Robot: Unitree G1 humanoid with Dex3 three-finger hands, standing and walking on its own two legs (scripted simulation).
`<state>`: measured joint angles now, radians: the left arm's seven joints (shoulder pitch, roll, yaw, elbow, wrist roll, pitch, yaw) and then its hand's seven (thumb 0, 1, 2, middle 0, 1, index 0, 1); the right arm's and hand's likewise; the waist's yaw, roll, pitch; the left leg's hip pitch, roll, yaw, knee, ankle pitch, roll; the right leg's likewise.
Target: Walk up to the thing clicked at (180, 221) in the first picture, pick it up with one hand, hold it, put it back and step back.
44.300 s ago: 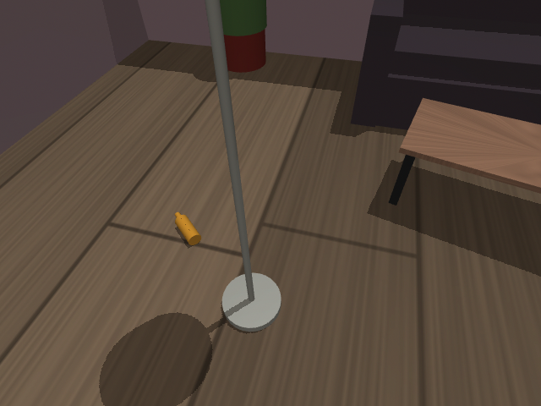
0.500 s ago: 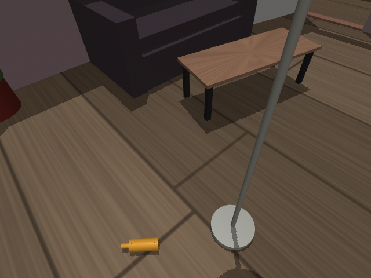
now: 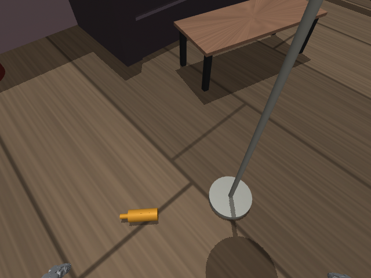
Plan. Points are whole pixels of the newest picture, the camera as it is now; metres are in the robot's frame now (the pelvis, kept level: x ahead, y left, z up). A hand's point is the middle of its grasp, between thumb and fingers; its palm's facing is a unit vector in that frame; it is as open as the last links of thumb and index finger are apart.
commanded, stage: step back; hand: left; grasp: from above
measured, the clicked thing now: (139, 215) +0.48 +0.25 -0.73
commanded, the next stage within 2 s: none
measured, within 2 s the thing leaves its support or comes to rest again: neither
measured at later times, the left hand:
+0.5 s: hand out of the picture +0.02 +0.25 -0.15, palm faces -0.09 -0.92 -0.39, open 7.4 cm
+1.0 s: hand out of the picture -0.13 +0.29 -0.15, palm faces -0.04 -0.93 -0.38, open 7.4 cm
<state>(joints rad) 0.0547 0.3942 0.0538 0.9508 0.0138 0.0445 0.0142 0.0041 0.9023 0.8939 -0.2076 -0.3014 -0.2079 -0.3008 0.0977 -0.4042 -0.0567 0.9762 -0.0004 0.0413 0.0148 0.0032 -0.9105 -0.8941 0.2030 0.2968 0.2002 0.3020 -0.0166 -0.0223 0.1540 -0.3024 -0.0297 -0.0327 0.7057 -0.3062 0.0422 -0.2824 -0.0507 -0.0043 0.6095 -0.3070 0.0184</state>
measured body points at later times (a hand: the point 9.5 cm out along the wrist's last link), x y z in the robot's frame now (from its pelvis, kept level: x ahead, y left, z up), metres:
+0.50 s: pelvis -0.09 +0.00 -0.01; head -0.04 -0.02 +0.44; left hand +0.03 +0.30 -0.12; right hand -0.02 -0.32 -0.13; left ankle -0.06 +0.12 -0.68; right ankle -0.09 -0.12 -0.73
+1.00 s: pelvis -0.23 +0.02 +0.00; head -0.18 +0.04 +0.45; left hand -0.13 +0.34 -0.13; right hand -0.13 -0.29 -0.10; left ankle -0.17 +0.13 -0.73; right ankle -0.28 -0.13 -0.64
